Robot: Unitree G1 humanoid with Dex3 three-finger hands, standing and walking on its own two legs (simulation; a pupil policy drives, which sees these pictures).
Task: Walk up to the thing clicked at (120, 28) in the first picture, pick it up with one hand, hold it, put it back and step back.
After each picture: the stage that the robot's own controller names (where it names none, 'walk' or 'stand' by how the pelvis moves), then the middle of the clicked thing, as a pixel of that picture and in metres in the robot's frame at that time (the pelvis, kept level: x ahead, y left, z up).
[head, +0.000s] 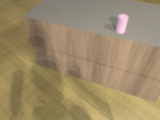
stand; (121, 23) +0.94 -0.27 -0.11
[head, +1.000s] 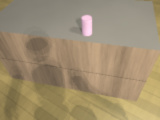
walk; (86, 25) +0.87 +0.01 -0.07
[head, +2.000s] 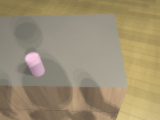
stand; (35, 64) +0.54 +0.27 -0.09
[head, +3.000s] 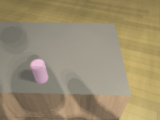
stand; (39, 71) +0.52 +0.23 -0.11
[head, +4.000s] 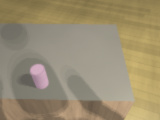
stand; (39, 76) +0.49 +0.22 -0.11
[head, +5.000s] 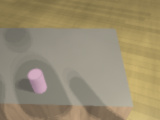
stand; (37, 81) +0.47 +0.23 -0.11
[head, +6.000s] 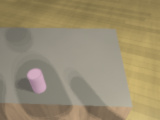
stand; (37, 81) +0.47 +0.24 -0.11
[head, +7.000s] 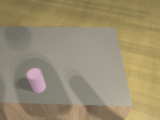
stand; (36, 80) +0.47 +0.24 -0.11
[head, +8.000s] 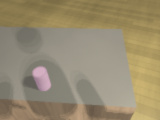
rise first; (42, 79) +0.48 +0.24 -0.11
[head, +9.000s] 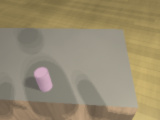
go down; (43, 79) +0.48 +0.24 -0.11
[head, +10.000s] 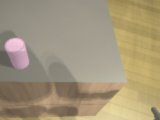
go down; (18, 54) +0.50 +0.22 -0.05
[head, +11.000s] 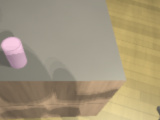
go down; (15, 53) +0.51 +0.23 -0.03
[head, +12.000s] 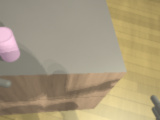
close in; (6, 45) +0.51 +0.23 +0.00
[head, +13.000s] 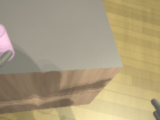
close; out of the picture +0.50 +0.22 +0.01
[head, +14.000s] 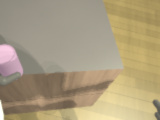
lift; (8, 64) +0.43 +0.20 +0.01
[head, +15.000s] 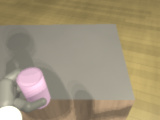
lift; (35, 89) +0.29 +0.16 +0.12
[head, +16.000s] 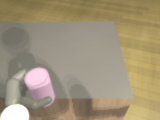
hold; (41, 88) +0.31 +0.15 +0.09
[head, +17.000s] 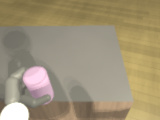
hold; (39, 86) +0.32 +0.15 +0.09
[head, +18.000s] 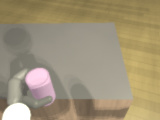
crouch; (41, 87) +0.32 +0.15 +0.08
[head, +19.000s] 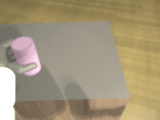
crouch; (27, 56) +0.42 +0.18 +0.12
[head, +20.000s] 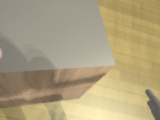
lower; out of the picture +0.48 +0.23 +0.00
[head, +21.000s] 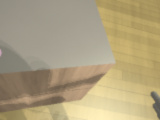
lower; out of the picture +0.49 +0.23 +0.02
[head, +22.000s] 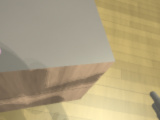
lower; out of the picture +0.50 +0.22 +0.02
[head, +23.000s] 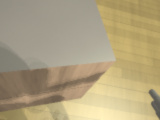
lower; out of the picture +0.50 +0.23 +0.02
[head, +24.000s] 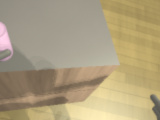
loosen; out of the picture +0.49 +0.20 +0.02
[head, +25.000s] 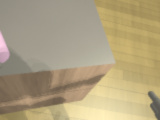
withdraw; out of the picture +0.49 +0.20 +0.02
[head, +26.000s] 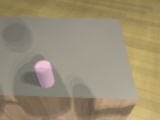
sink last; (45, 74) +0.46 +0.19 -0.05
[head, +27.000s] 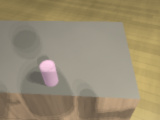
stand; (49, 73) +0.48 +0.19 -0.05
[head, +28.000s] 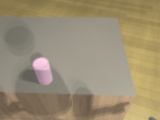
stand; (43, 71) +0.48 +0.19 -0.05
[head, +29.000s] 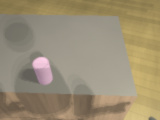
stand; (43, 71) +0.47 +0.19 -0.05
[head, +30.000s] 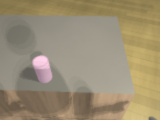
stand; (43, 69) +0.49 +0.20 -0.05
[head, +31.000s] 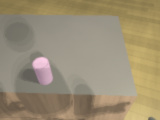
stand; (43, 71) +0.47 +0.19 -0.05
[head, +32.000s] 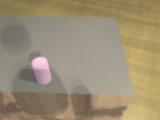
stand; (42, 71) +0.48 +0.19 -0.05
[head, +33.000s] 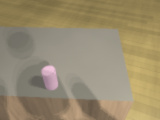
stand; (50, 78) +0.50 +0.18 -0.11
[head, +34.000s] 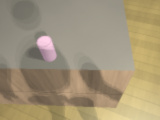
walk; (47, 49) +0.56 +0.20 -0.09
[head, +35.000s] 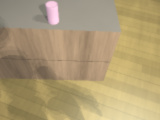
walk; (52, 13) +0.84 +0.16 -0.08
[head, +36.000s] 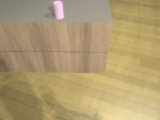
stand; (58, 10) +1.09 +0.19 -0.09
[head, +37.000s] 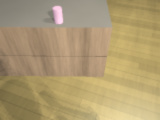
stand; (58, 15) +1.07 +0.19 -0.11
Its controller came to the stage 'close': yes
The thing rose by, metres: 0.22
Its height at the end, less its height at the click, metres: +0.00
